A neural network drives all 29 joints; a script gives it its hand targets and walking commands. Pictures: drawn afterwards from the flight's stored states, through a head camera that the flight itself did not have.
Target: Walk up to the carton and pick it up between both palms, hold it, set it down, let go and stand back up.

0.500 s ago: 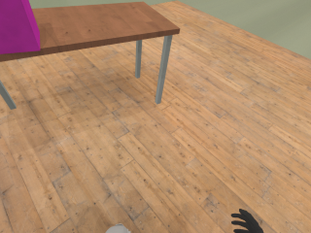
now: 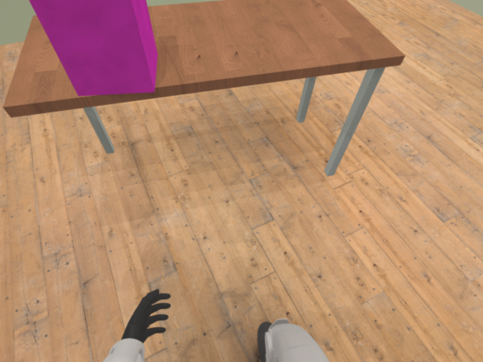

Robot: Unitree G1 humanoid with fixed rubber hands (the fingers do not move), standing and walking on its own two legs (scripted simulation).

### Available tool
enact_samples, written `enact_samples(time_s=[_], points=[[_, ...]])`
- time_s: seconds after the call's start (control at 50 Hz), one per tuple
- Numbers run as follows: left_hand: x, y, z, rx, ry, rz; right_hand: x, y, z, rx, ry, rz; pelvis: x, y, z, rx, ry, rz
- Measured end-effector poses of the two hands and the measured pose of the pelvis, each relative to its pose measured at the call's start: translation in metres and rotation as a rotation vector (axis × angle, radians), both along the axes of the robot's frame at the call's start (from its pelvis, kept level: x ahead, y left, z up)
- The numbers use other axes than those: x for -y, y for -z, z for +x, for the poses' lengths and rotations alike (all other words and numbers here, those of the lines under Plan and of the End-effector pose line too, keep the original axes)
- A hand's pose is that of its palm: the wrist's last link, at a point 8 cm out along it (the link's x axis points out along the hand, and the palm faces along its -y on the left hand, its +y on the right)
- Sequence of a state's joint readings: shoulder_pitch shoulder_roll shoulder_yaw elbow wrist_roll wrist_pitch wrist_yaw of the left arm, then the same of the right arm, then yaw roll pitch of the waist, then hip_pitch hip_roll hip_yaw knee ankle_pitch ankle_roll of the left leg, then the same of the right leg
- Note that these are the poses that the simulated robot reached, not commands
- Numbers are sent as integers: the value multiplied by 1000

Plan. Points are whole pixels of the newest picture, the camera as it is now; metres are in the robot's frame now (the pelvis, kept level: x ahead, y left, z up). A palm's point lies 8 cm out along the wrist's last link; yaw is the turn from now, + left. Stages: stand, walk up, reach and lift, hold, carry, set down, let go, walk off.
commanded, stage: walk up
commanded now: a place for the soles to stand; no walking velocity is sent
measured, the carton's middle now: (106, 32) +0.92 +0.28 +0.06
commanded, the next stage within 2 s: none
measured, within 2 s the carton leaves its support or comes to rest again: neither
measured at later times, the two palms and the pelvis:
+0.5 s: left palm out of the picture +0.14 +0.29 -0.12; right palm (270, 214) +0.41 -0.10 -0.10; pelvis +0.21 +0.05 -0.01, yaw +16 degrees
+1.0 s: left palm (76, 231) +0.42 +0.33 -0.12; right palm (266, 198) +0.47 -0.10 -0.14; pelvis +0.38 +0.11 -0.02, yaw +16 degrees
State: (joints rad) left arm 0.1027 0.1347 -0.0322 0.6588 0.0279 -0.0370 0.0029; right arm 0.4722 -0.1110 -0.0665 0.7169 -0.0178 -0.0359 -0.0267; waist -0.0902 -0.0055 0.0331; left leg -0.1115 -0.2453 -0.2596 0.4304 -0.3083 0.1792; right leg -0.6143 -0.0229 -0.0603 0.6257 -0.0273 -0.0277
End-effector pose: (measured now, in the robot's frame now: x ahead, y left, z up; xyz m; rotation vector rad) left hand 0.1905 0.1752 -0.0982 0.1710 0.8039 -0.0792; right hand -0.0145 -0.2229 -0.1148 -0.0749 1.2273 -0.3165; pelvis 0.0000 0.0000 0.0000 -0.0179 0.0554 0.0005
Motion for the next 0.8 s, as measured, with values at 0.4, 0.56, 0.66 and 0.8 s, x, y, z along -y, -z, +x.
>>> enact_samples(time_s=[0.4,0.56,0.66,0.8], points=[[-91,4,-43,-227,-528,105,-53,-12,345,269,-541,70,-22,-6,164,41,-252,-4],[-127,44,-38,-380,-587,25,-157,-16,454,412,-678,75,-73,16,230,20,-295,-2],[-146,39,24,-351,-523,-8,-168,-30,462,405,-585,43,-91,4,265,36,-300,-8],[-159,21,137,-187,-441,-25,-138,-31,450,268,-465,-13,-102,-8,309,44,-289,17]])
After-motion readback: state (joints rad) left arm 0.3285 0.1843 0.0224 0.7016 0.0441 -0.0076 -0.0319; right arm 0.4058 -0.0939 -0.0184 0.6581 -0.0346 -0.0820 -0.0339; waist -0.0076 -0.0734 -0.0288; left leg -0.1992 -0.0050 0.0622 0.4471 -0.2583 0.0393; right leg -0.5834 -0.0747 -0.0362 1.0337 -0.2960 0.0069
